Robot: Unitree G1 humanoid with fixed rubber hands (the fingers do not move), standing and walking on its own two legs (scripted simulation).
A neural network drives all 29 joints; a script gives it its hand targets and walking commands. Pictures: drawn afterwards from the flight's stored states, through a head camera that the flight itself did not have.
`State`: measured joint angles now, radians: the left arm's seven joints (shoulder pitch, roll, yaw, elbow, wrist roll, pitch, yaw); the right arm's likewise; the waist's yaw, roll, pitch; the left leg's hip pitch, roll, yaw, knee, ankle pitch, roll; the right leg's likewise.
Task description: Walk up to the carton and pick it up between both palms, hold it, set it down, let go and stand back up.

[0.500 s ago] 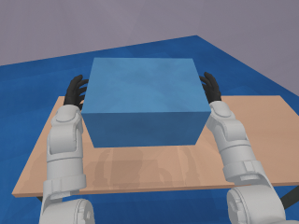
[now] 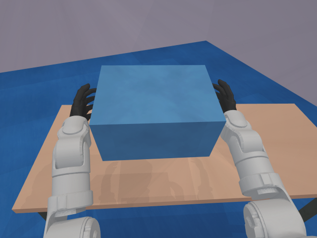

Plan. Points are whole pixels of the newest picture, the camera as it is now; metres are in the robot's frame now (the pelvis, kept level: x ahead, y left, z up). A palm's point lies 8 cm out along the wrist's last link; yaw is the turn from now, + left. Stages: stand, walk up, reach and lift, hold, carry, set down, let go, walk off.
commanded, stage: hold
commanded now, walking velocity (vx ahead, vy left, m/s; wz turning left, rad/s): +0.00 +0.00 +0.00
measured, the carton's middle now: (155, 111) +0.37 +0.00 +0.16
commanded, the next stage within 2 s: set down in 1.86 s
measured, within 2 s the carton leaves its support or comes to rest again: neither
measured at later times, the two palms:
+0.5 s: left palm (80, 117) +0.35 +0.18 +0.16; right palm (226, 111) +0.36 -0.18 +0.17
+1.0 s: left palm (79, 115) +0.34 +0.18 +0.17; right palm (226, 108) +0.36 -0.18 +0.18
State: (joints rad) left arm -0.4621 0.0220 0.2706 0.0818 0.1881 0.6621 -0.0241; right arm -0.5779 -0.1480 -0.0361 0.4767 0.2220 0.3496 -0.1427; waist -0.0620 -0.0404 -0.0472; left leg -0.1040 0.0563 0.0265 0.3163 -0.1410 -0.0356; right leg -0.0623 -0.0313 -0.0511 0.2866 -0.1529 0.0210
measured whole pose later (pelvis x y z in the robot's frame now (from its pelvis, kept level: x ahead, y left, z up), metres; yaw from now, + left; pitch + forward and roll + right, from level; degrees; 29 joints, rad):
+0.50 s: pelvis +0.01 +0.00 +0.00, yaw +1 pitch -4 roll -1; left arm -0.40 0.03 0.27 -0.02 0.18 0.67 -0.04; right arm -0.52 -0.14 -0.01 0.35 0.25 0.37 -0.17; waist -0.08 -0.03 -0.02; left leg -0.08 0.06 0.02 0.31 -0.15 -0.04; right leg -0.03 -0.03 -0.06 0.27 -0.16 0.02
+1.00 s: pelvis +0.00 +0.00 +0.00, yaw +0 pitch -4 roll -1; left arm -0.45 0.02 0.27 0.03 0.18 0.67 -0.02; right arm -0.57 -0.14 -0.05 0.42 0.22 0.36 -0.14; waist -0.07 -0.05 -0.04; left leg -0.10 0.06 0.02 0.32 -0.15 -0.04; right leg -0.06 -0.03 -0.06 0.28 -0.16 0.02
